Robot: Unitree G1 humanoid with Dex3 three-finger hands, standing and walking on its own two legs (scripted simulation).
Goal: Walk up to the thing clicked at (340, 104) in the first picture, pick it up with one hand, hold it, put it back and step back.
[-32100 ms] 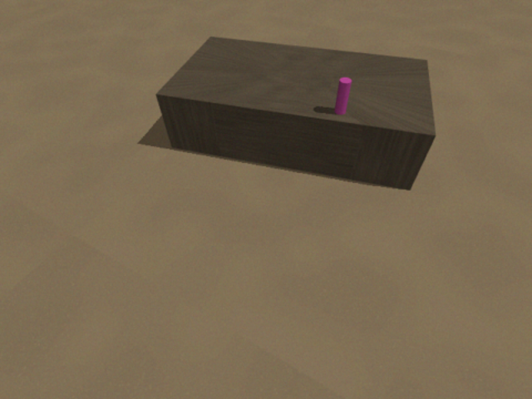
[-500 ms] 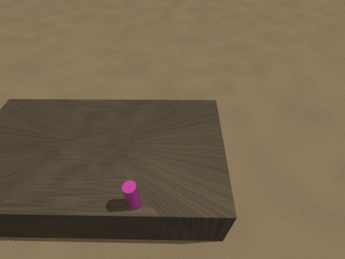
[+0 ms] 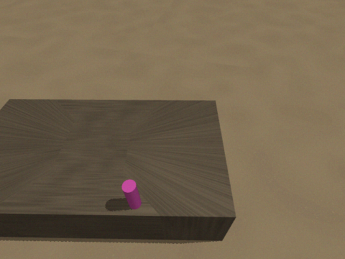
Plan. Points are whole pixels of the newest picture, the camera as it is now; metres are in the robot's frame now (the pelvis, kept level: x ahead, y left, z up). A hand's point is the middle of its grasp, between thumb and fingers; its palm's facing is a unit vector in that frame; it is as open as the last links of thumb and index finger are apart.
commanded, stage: stand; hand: left
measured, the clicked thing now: (132, 195) +0.43 +0.19 -0.34
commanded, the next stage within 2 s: step back in 0.26 s
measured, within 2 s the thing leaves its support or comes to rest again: neither
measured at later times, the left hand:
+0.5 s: hand out of the picture +0.06 +0.29 -0.17, palm faces -0.01 -0.93 -0.37, open 7.4 cm
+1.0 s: hand out of the picture +0.01 +0.30 -0.18, palm faces -0.08 -0.91 -0.40, open 7.4 cm
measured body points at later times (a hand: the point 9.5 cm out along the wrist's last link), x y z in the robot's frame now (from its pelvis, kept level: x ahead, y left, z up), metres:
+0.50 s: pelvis -0.03 +0.02 -0.02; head +0.03 +0.02 +0.43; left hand +0.07 +0.33 -0.14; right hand +0.06 -0.31 -0.14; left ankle -0.01 +0.14 -0.73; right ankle -0.03 -0.11 -0.75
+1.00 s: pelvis -0.11 +0.03 -0.03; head -0.04 +0.02 +0.41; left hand +0.01 +0.34 -0.15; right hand +0.00 -0.28 -0.15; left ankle -0.05 +0.14 -0.75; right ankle -0.13 -0.08 -0.75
